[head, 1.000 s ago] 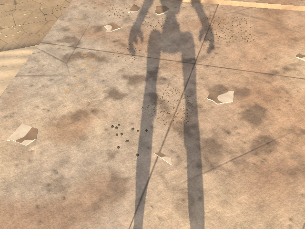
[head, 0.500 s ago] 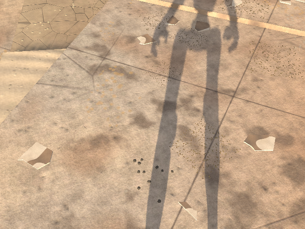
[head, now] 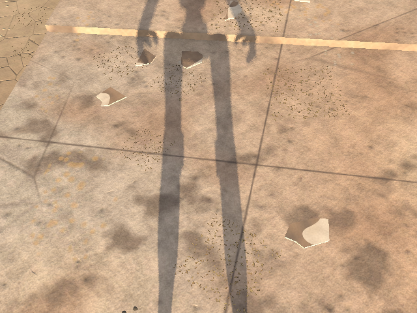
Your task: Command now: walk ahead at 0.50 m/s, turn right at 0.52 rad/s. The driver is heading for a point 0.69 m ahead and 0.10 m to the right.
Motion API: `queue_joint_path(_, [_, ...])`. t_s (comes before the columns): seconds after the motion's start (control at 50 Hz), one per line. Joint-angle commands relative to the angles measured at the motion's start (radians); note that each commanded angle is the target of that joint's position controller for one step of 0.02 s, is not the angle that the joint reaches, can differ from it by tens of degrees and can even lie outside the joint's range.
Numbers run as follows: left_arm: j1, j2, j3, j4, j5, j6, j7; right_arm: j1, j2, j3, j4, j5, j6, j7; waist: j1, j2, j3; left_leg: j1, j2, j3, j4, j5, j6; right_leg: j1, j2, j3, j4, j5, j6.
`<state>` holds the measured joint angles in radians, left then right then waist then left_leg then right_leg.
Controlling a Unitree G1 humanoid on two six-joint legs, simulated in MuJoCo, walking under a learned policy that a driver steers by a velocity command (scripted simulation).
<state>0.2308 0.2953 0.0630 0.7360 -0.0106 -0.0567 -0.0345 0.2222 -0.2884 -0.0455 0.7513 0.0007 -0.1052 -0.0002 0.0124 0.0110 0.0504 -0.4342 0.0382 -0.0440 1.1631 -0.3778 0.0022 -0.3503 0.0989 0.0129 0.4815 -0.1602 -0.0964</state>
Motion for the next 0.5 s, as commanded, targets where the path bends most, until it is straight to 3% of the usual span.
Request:
queue_joint_path(0.02, [-0.002,0.121,0.031,-0.083,0.006,-0.013,0.016,0.004,-0.116,-0.036,-0.086,-0.013,-0.008,-0.004,-0.025,-0.051,-0.104,-0.183,0.063,-0.042,-0.084,0.056,-0.026,0.203,-0.272,0.366,-0.247,0.214,-0.212])
queue_joint_path(0.06, [0.012,0.144,0.037,-0.079,0.001,-0.014,0.028,-0.027,-0.092,-0.028,-0.098,-0.018,0.007,-0.008,-0.024,-0.05,-0.075,-0.178,0.053,-0.018,-0.19,0.124,-0.059,0.129,-0.247,0.304,-0.263,0.266,-0.206])
queue_joint_path(0.14, [0.06,0.163,0.045,-0.062,-0.01,-0.002,0.047,-0.176,-0.053,-0.01,-0.131,-0.014,0.003,-0.002,0.035,-0.079,-0.052,-0.091,-0.004,-0.002,-0.502,0.407,-0.082,0.062,-0.171,0.23,-0.247,0.169,-0.136])
queue_joint_path(0.2, [0.114,0.165,0.048,-0.043,-0.017,0.01,0.051,-0.248,-0.071,-0.015,-0.151,0.004,-0.008,0.01,0.064,-0.093,-0.051,-0.042,-0.037,-0.016,-0.613,0.463,-0.077,0.097,-0.191,0.29,-0.209,0.089,-0.117])
queue_joint_path(0.26, [0.122,0.156,0.049,-0.04,-0.015,0.018,0.055,-0.236,-0.111,-0.031,-0.152,0.009,-0.021,0.019,0.042,-0.116,-0.056,-0.014,-0.037,-0.049,-0.675,0.373,-0.043,0.191,-0.229,0.387,-0.12,0.056,-0.095])
queue_joint_path(0.3, [0.096,0.137,0.045,-0.051,-0.011,0.023,0.054,-0.13,-0.134,-0.048,-0.124,0.008,-0.03,0.016,-0.022,-0.135,-0.085,0.128,-0.038,-0.027,-0.725,0.33,0.0,0.191,-0.208,0.403,-0.026,0.097,-0.065])
queue_joint_path(0.32, [0.093,0.092,0.029,-0.062,-0.005,0.02,0.05,-0.023,-0.167,-0.062,-0.108,-0.007,-0.035,0.009,-0.075,-0.105,-0.176,0.32,0.032,-0.075,-0.718,0.31,0.046,0.139,-0.156,0.356,0.135,0.099,-0.032])
queue_joint_path(0.34, [0.129,0.028,0.006,-0.078,0.018,0.018,0.049,0.122,-0.223,-0.075,-0.096,-0.013,-0.031,0.0,-0.11,0.051,-0.32,0.578,0.214,-0.273,-0.712,0.25,0.1,0.001,-0.068,0.243,0.426,-0.167,0.01])
queue_joint_path(0.36, [0.257,0.016,-0.002,-0.113,-0.025,0.007,0.047,0.168,-0.285,-0.09,-0.055,-0.017,-0.017,0.012,-0.037,0.4,-0.37,0.779,0.397,-0.767,-0.833,-0.036,0.258,-0.35,0.004,0.157,0.704,-0.467,0.055])
queue_joint_path(0.38, [0.223,0.128,0.018,-0.076,-0.034,0.009,0.052,0.118,-0.173,-0.068,-0.084,0.001,-0.014,0.014,-0.068,0.219,-0.264,0.7,0.371,-0.745,-0.876,-0.22,0.229,-0.437,-0.078,0.188,0.808,-0.39,0.072])
queue_joint_path(0.4, [0.112,0.168,0.032,-0.09,-0.024,0.015,0.05,0.078,-0.122,-0.053,-0.089,0.002,-0.008,0.008,-0.092,0.123,-0.153,0.586,0.325,-0.557,-0.878,-0.155,0.184,-0.448,-0.107,0.157,0.819,-0.294,0.077])
queue_joint_path(0.42, [0.068,0.151,0.032,-0.098,-0.014,0.019,0.05,0.036,-0.109,-0.045,-0.092,-0.008,-0.004,0.008,-0.075,0.055,-0.102,0.478,0.28,-0.433,-0.892,-0.006,0.165,-0.409,-0.14,0.135,0.798,-0.226,0.084])
queue_joint_path(0.44, [0.038,0.138,0.034,-0.11,-0.006,0.019,0.047,0.012,-0.09,-0.039,-0.081,-0.011,-0.001,0.006,-0.061,0.056,-0.058,0.409,0.245,-0.344,-0.911,0.103,0.164,-0.394,-0.164,0.135,0.751,-0.183,0.088])
queue_joint_path(0.46, [0.044,0.119,0.034,-0.115,-0.013,0.023,0.04,0.003,-0.082,-0.034,-0.074,-0.016,-0.003,0.003,-0.042,0.086,-0.048,0.361,0.22,-0.267,-0.933,0.168,0.154,-0.351,-0.188,0.127,0.723,-0.157,0.088])
queue_joint_path(0.5, [0.045,0.079,0.028,-0.122,-0.02,0.032,0.034,0.007,-0.08,-0.037,-0.057,-0.008,-0.01,0.003,-0.035,0.103,-0.042,0.333,0.206,-0.175,-0.971,0.247,0.167,-0.341,-0.201,0.1,0.686,-0.137,0.095])
